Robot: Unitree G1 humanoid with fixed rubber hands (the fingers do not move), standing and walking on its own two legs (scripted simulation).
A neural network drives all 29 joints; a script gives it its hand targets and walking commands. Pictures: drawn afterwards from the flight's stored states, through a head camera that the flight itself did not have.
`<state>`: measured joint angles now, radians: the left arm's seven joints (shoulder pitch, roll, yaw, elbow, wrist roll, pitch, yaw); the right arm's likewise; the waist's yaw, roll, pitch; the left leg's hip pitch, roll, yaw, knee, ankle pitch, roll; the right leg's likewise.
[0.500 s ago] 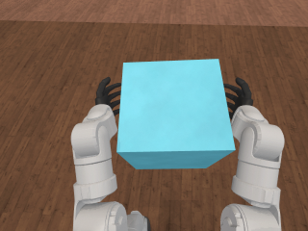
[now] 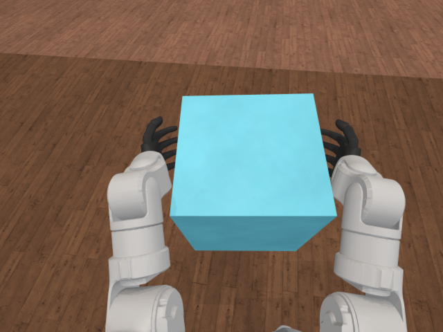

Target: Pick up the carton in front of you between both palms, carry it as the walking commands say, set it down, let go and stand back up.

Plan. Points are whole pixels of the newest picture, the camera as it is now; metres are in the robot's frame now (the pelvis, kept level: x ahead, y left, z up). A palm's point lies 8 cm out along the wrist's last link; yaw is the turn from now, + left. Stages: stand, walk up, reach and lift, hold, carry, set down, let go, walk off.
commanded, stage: carry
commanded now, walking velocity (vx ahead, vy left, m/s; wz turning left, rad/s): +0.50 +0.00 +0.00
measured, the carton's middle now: (245, 182) +0.35 +0.01 +0.08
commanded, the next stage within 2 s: none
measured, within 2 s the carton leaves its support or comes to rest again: neither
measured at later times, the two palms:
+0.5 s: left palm (185, 58) +0.65 +0.17 +0.16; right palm (320, 67) +0.61 -0.14 +0.17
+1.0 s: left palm (196, 7) +0.85 +0.16 +0.21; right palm (309, 6) +0.86 -0.14 +0.20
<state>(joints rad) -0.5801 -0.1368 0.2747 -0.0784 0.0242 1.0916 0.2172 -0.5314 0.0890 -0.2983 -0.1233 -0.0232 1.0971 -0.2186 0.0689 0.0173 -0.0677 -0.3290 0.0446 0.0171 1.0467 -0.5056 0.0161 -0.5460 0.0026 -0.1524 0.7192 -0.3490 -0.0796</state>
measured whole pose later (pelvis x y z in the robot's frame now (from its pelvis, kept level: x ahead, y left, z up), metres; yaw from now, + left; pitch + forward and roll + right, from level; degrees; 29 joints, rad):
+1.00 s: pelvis +0.51 +0.01 +0.07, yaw +0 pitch +4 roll +0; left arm -0.56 -0.15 0.30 -0.17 0.01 1.08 0.20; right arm -0.57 0.12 -0.32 -0.17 -0.02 1.09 -0.21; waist 0.03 0.01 0.02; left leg -0.37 0.00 0.05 0.57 -0.38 0.01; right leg -0.44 0.01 -0.13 0.56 -0.30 -0.07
